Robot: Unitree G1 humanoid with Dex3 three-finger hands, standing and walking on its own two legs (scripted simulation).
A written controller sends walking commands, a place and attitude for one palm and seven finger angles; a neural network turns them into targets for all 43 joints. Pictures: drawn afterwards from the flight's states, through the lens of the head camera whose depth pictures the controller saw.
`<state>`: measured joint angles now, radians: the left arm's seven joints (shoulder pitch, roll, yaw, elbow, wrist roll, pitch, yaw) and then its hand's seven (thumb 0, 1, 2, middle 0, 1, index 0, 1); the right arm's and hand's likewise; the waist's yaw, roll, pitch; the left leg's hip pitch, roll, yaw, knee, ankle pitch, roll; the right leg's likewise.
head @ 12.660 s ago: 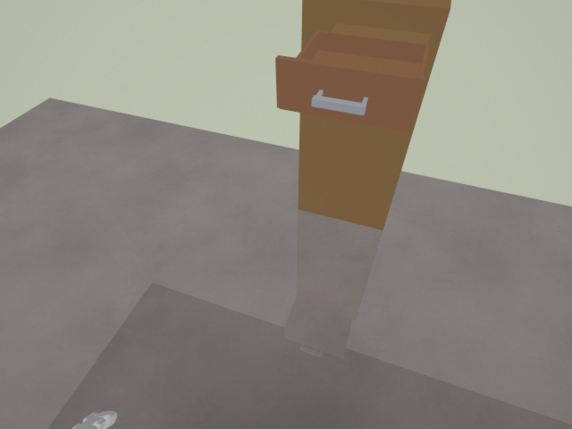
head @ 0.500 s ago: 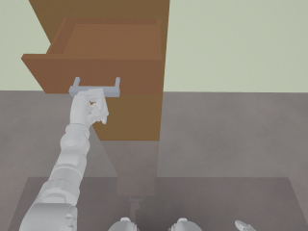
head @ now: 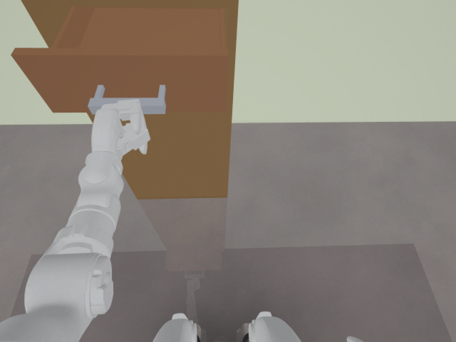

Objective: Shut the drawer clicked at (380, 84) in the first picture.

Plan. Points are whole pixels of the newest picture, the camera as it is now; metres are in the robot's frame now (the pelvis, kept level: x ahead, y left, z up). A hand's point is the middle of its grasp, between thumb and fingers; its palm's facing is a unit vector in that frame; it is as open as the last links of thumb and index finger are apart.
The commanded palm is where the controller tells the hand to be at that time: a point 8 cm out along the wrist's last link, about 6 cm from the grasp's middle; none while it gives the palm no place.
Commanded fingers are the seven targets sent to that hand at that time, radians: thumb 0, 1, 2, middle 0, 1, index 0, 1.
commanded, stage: push the drawer shut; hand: left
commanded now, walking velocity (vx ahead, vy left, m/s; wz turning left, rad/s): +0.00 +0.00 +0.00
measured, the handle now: (129, 98) +0.54 +0.16 +0.08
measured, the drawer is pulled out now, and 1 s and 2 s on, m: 0.15 0.03 0.00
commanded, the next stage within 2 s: pull the fist back off the drawer in 1.54 s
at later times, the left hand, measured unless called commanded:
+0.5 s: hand (151, 108) +0.52 +0.12 +0.08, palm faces +0.00 -1.00 -0.04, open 3.1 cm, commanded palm +0.52 +0.17 +0.08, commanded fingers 0.00 0.90 0.90 -1.40 -1.60 -1.40 -1.60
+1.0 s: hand (153, 85) +0.58 +0.12 +0.08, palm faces +0.00 -1.00 -0.05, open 3.3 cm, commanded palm +0.58 +0.16 +0.08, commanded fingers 0.00 0.90 0.90 -1.40 -1.60 -1.40 -1.60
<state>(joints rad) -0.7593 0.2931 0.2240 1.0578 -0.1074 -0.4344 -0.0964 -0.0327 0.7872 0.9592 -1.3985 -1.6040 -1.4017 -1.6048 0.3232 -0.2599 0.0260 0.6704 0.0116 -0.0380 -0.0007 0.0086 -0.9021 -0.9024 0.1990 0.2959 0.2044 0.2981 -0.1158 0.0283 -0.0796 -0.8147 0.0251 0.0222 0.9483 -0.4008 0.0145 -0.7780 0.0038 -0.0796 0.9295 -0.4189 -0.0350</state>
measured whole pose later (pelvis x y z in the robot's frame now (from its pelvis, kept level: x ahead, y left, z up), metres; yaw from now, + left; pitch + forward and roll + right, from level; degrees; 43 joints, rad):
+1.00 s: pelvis +0.01 +0.01 -0.02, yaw -1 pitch +24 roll -3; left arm -1.18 0.51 0.35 1.34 0.02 -0.37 -0.04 0.05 0.82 0.97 -1.40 -1.60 -1.40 -1.60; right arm 0.44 -0.27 0.05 0.67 -0.06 0.01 0.03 0.00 -0.90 -0.90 0.20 0.30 0.20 0.30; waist -0.26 0.05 -0.09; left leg -1.05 0.05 0.00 1.05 -0.43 0.03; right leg -0.98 0.02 -0.09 0.98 -0.42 -0.03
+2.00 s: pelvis -0.01 +0.03 -0.03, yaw -3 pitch +29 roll -6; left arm -1.41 0.68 0.36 1.44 0.10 -0.26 -0.06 0.05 0.67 0.94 -1.40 -1.60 -1.40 -1.60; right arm 0.50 -0.27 0.10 0.65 -0.08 -0.01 0.04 0.00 -0.90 -0.90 0.20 0.30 0.21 0.30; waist -0.35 0.07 -0.08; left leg -1.21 0.05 -0.02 1.13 -0.43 0.05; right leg -1.12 0.03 -0.11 1.02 -0.40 -0.01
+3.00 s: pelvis +0.06 +0.00 +0.04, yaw -2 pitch +8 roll -1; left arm -0.25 0.29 0.21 0.38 -0.17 -0.15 -0.14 0.01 0.90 0.90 -1.40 -1.60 -1.40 -1.60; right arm 0.23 -0.28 0.01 0.54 0.06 0.03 -0.01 0.01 -0.90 -0.90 0.20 0.30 0.20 0.30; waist -0.02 0.05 -0.10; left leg -0.44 0.01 0.00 0.71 -0.40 0.00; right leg -0.41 0.03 -0.03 0.68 -0.40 -0.03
